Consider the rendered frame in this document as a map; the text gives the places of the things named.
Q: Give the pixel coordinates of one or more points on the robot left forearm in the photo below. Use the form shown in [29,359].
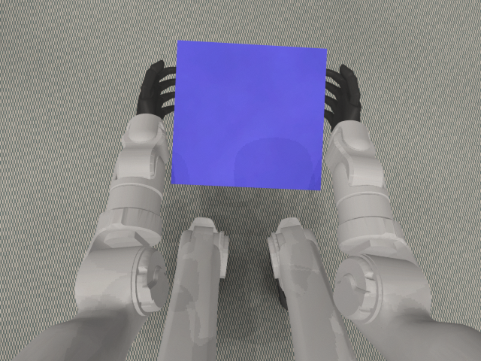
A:
[132,217]

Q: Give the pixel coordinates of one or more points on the robot left thigh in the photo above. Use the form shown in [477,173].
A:
[190,327]

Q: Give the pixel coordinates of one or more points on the robot left upper arm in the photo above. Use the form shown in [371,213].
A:
[117,290]

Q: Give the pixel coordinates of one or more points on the robot right shin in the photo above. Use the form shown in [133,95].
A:
[293,221]

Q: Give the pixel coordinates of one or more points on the robot right upper arm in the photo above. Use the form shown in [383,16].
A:
[389,302]

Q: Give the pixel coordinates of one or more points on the robot right forearm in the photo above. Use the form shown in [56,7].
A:
[366,223]

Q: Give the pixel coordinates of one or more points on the robot left hand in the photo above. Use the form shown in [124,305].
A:
[150,101]

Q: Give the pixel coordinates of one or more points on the robot right hand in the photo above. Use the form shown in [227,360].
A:
[347,106]

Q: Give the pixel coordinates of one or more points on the carton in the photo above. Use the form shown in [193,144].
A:
[248,115]

